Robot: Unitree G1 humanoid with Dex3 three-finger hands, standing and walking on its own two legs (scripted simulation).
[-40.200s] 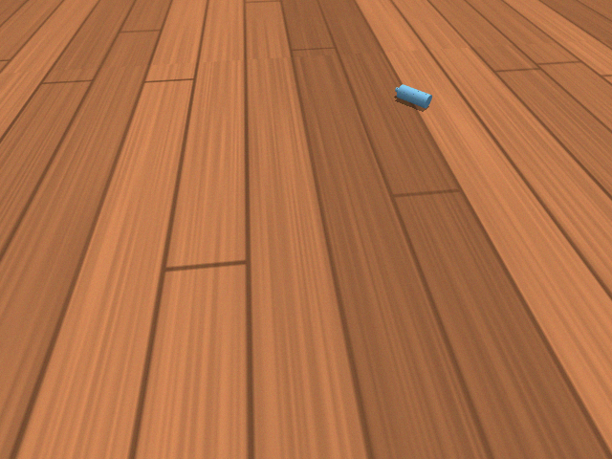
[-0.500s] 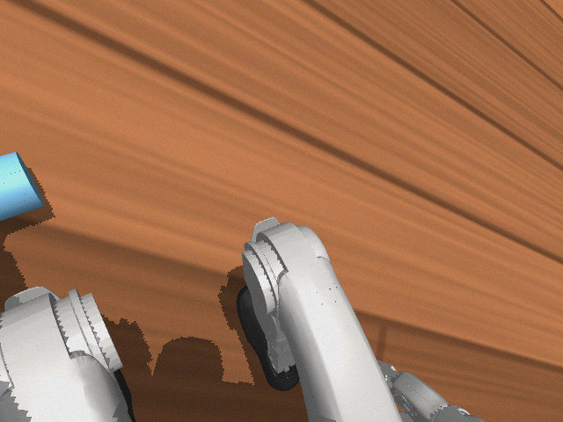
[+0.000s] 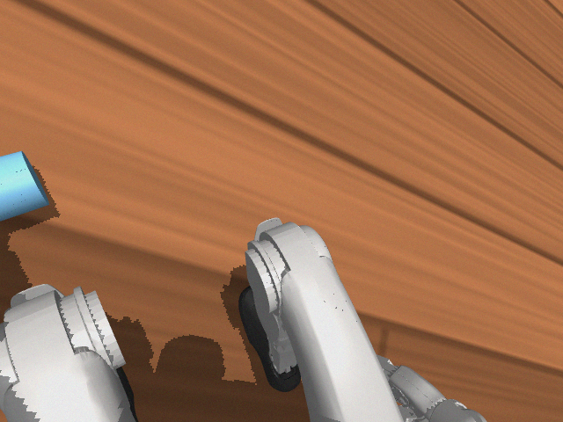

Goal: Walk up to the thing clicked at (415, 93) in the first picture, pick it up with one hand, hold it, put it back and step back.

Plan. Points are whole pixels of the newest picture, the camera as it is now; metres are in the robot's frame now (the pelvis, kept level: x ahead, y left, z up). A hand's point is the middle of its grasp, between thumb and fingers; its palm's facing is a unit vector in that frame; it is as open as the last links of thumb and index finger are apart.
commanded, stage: withdraw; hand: left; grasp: from above
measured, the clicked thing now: out of the picture +0.43 +0.32 -0.26
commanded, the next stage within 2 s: home in 0.98 s
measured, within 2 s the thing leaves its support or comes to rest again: rests again in 1.28 s
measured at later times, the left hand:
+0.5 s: hand out of the picture +0.44 +0.34 -0.11, palm faces -0.32 -0.09 -0.94, open 14.1 cm
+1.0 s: hand out of the picture +0.40 +0.32 -0.13, palm faces -0.49 -0.11 -0.86, open 14.0 cm
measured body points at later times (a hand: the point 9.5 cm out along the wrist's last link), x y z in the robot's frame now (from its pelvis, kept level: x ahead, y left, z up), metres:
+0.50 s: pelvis +0.00 -0.01 +0.03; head +0.22 +0.08 +0.41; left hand +0.45 +0.34 -0.06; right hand +0.10 -0.26 -0.08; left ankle +0.06 +0.14 -0.27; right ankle +0.11 -0.13 -0.27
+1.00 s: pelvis -0.02 -0.01 +0.04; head +0.20 +0.09 +0.42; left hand +0.42 +0.33 -0.08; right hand +0.07 -0.29 -0.05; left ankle +0.06 +0.14 -0.27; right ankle +0.11 -0.13 -0.27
